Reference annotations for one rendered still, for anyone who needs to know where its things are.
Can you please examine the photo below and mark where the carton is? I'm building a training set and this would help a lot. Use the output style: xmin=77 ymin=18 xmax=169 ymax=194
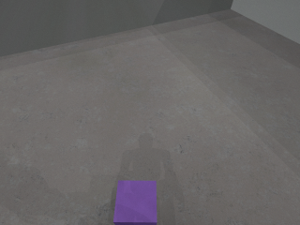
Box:
xmin=113 ymin=180 xmax=158 ymax=225

